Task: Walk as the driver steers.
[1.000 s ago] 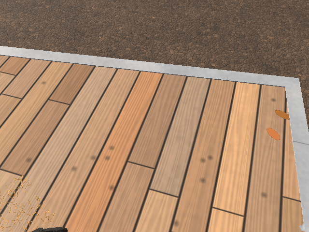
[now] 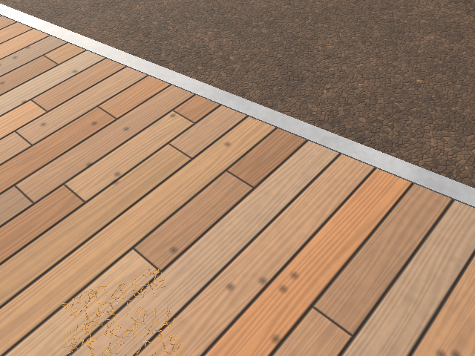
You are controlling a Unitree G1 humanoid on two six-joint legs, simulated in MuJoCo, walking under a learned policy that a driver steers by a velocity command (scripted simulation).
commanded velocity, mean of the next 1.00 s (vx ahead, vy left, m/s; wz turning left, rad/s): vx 0.49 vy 0.00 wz -0.37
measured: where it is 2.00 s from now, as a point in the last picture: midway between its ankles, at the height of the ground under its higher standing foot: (326, 271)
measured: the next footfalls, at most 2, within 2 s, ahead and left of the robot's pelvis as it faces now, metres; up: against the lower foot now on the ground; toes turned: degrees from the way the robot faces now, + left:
left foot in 0.32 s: +0.35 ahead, +0.15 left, +0.00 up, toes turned -5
right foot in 0.82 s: +0.55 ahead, -0.18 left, +0.00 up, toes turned -24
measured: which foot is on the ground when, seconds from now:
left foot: up 0.00-0.30, down 0.32-0.82, up 0.84-1.00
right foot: down 0.00-0.34, up 0.36-0.80, down 0.82-1.00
